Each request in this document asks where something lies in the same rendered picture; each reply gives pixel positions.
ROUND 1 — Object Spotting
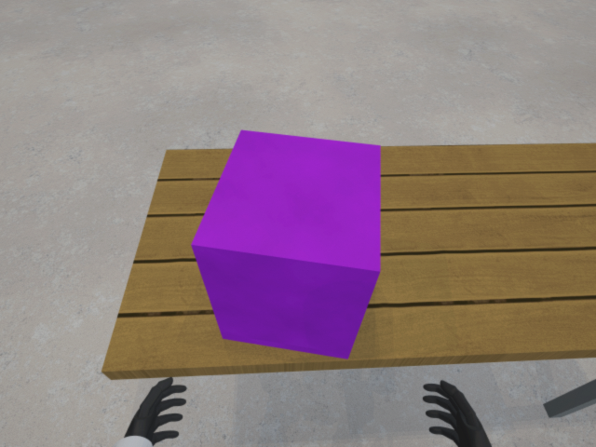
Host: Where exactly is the right robot hand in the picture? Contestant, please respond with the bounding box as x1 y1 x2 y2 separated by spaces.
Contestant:
423 380 492 447

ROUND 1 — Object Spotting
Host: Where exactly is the carton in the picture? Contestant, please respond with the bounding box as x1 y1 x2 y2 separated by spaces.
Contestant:
191 130 381 359

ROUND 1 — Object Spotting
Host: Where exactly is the table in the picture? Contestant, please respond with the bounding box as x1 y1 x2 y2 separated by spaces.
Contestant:
102 143 596 418

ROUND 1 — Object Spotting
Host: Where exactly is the left robot hand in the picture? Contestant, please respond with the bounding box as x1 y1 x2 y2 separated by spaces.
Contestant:
124 377 187 446

